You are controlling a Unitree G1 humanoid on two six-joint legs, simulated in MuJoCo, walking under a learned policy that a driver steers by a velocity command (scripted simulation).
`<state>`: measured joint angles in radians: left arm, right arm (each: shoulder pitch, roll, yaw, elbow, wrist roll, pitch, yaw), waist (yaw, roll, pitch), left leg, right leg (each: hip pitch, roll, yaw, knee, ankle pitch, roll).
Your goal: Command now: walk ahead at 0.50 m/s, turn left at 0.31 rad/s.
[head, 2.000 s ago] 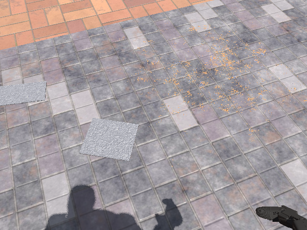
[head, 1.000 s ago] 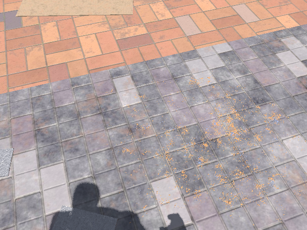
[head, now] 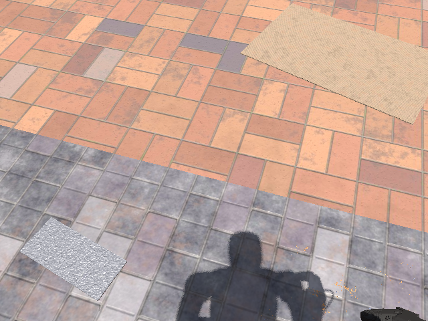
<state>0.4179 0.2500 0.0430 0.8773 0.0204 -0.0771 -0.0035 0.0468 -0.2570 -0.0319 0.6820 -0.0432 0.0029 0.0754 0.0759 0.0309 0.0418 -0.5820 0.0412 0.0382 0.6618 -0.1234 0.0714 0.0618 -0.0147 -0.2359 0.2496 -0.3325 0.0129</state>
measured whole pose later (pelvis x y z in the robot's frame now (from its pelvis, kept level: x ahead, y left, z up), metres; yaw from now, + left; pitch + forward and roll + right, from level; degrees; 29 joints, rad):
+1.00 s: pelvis +0.28 +0.04 +0.00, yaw -25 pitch +2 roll +1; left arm 0.22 0.28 0.09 0.76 0.02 0.06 -0.01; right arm 0.18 -0.26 -0.04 0.76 -0.01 0.03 -0.04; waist 0.04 -0.02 0.03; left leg -0.36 -0.03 -0.07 0.69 -0.40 -0.02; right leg -0.36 0.15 0.17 0.45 -0.10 -0.07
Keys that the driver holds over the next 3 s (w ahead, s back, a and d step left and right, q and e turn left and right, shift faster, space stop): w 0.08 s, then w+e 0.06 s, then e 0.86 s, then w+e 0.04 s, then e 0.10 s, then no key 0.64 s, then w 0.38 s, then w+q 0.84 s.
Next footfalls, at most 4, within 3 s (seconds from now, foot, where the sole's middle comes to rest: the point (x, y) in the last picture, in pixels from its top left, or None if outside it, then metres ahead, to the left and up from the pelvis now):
0.06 left None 0.19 0.10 -0.77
0.56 right None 0.36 -0.07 -0.77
1.04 left None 0.37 0.13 -0.77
1.44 right None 0.27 -0.06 -0.77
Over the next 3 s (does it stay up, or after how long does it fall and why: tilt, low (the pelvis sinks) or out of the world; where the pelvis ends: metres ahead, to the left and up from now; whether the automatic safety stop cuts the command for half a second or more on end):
stays up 0.76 -0.21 0.00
